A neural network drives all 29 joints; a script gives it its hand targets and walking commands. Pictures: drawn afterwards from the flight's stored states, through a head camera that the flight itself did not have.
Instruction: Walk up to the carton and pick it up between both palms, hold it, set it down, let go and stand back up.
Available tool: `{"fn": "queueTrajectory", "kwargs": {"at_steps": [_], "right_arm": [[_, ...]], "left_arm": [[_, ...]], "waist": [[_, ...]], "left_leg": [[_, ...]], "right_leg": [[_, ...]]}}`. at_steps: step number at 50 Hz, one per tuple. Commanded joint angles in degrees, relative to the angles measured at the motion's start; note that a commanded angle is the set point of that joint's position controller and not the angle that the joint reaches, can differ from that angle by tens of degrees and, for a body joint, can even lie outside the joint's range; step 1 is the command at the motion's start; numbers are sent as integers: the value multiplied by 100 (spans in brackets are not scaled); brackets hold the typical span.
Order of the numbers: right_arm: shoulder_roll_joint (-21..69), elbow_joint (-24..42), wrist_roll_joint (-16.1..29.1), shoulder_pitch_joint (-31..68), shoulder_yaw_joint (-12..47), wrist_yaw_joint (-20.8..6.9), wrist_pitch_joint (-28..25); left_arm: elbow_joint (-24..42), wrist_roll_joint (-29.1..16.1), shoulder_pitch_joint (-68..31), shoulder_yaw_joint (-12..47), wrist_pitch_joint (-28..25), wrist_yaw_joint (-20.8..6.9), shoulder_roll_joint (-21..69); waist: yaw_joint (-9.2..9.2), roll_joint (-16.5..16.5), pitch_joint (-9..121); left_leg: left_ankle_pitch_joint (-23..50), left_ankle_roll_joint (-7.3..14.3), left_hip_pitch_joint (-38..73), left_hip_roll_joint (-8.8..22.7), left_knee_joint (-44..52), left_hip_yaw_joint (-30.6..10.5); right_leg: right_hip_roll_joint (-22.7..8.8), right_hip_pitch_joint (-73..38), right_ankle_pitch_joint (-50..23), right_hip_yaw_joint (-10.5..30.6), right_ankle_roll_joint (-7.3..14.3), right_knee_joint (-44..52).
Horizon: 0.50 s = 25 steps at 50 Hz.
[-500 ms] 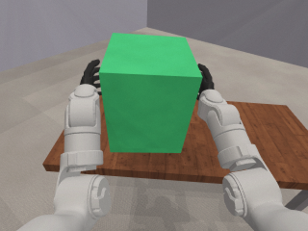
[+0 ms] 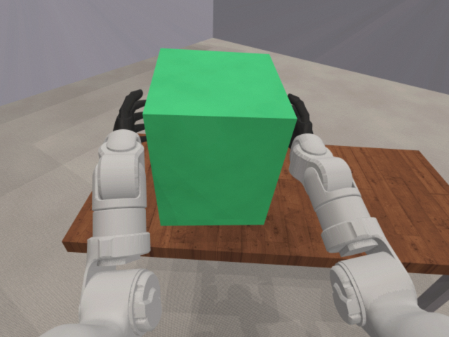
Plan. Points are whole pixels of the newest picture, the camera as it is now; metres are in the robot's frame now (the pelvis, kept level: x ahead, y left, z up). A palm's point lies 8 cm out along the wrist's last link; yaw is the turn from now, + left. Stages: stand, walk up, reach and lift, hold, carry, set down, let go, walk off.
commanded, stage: hold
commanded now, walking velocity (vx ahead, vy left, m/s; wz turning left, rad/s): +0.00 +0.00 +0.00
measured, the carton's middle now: (214, 140) +0.40 +0.00 +0.19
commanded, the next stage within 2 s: none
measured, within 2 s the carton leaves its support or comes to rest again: neither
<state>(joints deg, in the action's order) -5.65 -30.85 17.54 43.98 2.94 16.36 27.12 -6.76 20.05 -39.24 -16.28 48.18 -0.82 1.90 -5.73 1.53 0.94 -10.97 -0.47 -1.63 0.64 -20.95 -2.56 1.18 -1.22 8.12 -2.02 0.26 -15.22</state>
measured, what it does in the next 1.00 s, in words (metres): stands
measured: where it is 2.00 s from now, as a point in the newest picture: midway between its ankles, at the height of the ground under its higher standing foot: outside the picture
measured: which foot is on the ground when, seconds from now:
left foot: down 0.00-1.00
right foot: down 0.00-1.00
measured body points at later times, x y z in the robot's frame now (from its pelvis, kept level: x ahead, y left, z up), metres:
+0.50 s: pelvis +0.00 +0.00 +0.00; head -0.07 +0.02 +0.45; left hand +0.38 +0.14 +0.23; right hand +0.38 -0.15 +0.22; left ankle +0.02 +0.12 -0.75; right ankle +0.01 -0.11 -0.75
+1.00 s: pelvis +0.00 +0.00 +0.00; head -0.07 +0.02 +0.45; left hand +0.38 +0.14 +0.23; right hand +0.37 -0.15 +0.21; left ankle +0.02 +0.12 -0.75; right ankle +0.01 -0.11 -0.75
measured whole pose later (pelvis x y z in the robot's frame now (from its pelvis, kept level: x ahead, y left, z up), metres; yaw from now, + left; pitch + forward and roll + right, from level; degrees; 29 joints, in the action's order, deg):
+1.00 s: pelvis +0.00 +0.00 +0.00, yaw +0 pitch -8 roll -1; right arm -5.5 -34.2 16.8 45.1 1.7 15.8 27.5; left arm -12.0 20.5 -41.4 -17.2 47.1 -0.9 1.9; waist -5.8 1.3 2.0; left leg -10.0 -0.2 -2.4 0.3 -19.9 -2.1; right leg 0.9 0.0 7.7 -1.4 0.1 -15.2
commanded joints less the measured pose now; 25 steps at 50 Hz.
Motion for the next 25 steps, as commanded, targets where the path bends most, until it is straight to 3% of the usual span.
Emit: {"fn": "queueTrajectory", "kwargs": {"at_steps": [1,2,3,6,7,10,12,16,17,19,20,21,23,25], "right_arm": [[3749,2257,456,5236,1568,-767,-396],[3796,2044,380,5280,1464,-786,-394],[3847,2070,325,5290,1446,-803,-408],[3799,1626,318,5186,1253,-841,-383],[3731,1508,291,5297,1184,-859,-400],[3764,1149,49,5452,968,-935,-399],[3771,1541,93,5790,1054,-942,-511],[3906,1955,383,5858,1459,-838,-567],[3944,1873,479,5758,1501,-791,-531],[3892,1673,440,5542,1393,-742,-489],[3849,1427,470,5223,1331,-748,-446],[3770,1636,429,5214,1389,-747,-446],[3838,1372,392,5239,1314,-776,-403],[3909,1690,478,5419,1461,-795,-465]], "left_arm": [[455,-1107,-4375,2470,-571,-893,3305],[379,-1125,-4579,2441,-599,-896,3258],[335,-1151,-4576,2483,-618,-883,3317],[166,-1143,-4718,2429,-642,-893,3284],[-146,-968,-4593,2202,-617,-908,3221],[-523,-901,-4700,1923,-639,-932,3202],[-740,-952,-4593,1903,-650,-944,3332],[-105,-1220,-4858,2220,-810,-857,3305],[-190,-1248,-4717,2255,-804,-853,3324],[-88,-1224,-4827,2413,-835,-863,3302],[-157,-1125,-4668,2306,-822,-875,3251],[-184,-1066,-4500,2173,-794,-882,3249],[-73,-993,-4691,2078,-784,-881,3149],[80,-1167,-4754,2251,-804,-888,3256]], "waist": [[47,-231,2228],[-53,-190,2142],[-4,-232,2154],[-87,-421,2098],[38,-357,1964],[106,-177,1795],[164,-58,2096],[122,-115,2944],[28,-139,2858],[-22,-385,2595],[-82,-392,2313],[12,-232,2328],[83,-226,2061],[63,-235,2388]], "left_leg": [[1362,-130,138,-309,292,322],[1167,-99,98,-301,352,275],[1246,-104,124,-313,305,292],[1172,-104,287,-290,305,298],[971,-95,277,-290,382,296],[358,14,-173,-267,588,357],[707,42,-155,-280,476,342],[1556,-19,463,-346,142,315],[1767,-55,517,-359,103,288],[1622,-108,512,-379,150,294],[1540,-126,475,-378,175,315],[1498,-85,449,-337,208,273],[1114,-56,139,-346,371,307],[1365,-24,205,-355,286,319]], "right_leg": [[261,-775,-899,-91,-351,55],[224,-591,-718,-83,-345,35],[230,-549,-774,-109,-326,27],[237,-423,-719,-135,-283,27],[246,-377,-404,-148,-291,82],[172,-386,96,-151,-294,146],[197,-542,-284,-125,-287,88],[264,-899,-1252,-88,-315,-81],[240,-841,-1485,-45,-336,-75],[237,-666,-1254,-84,-347,10],[226,-574,-1136,-45,-362,39],[228,-580,-1148,-72,-360,20],[196,-625,-759,-85,-343,42],[209,-720,-971,-74,-380,-9]]}}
